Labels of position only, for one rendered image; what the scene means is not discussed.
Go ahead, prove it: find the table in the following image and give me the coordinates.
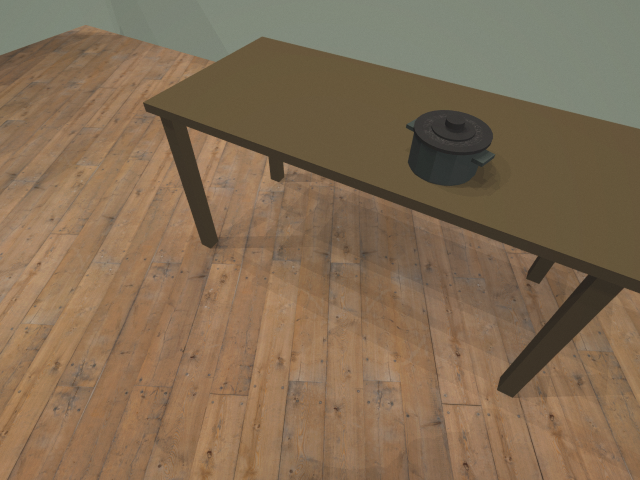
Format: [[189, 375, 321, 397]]
[[143, 37, 640, 398]]

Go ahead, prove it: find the pot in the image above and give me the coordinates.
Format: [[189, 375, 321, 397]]
[[406, 119, 495, 186]]

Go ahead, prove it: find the lid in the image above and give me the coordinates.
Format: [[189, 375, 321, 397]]
[[413, 110, 493, 155]]

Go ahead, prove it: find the knob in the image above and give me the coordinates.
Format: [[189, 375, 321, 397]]
[[445, 115, 466, 130]]

